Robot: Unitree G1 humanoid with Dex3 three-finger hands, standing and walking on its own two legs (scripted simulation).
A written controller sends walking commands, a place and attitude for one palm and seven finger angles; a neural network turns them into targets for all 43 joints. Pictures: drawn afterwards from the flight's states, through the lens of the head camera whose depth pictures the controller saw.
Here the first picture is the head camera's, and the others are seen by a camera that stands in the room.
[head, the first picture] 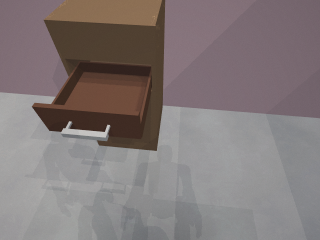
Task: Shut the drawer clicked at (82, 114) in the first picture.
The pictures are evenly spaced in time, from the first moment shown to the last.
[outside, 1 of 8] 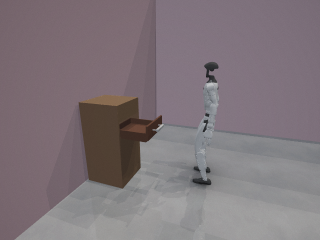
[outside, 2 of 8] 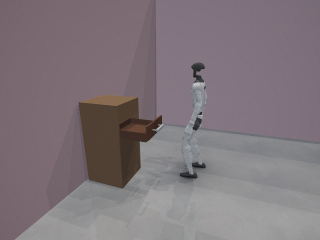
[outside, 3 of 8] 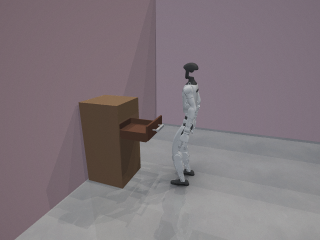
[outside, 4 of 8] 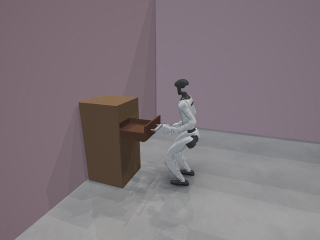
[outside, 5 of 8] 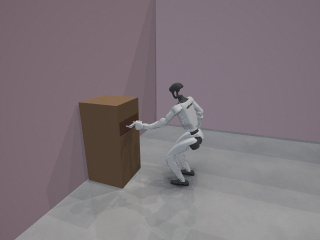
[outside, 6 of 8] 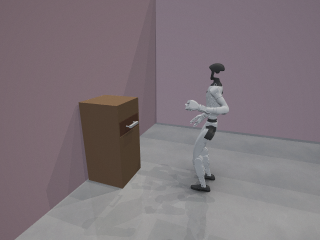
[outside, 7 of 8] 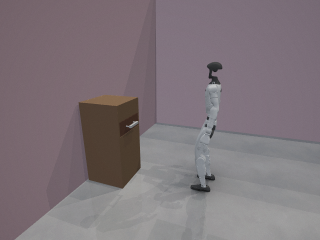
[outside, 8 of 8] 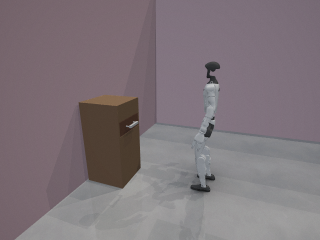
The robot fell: no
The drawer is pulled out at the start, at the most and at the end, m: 0.30 0.30 0.00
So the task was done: yes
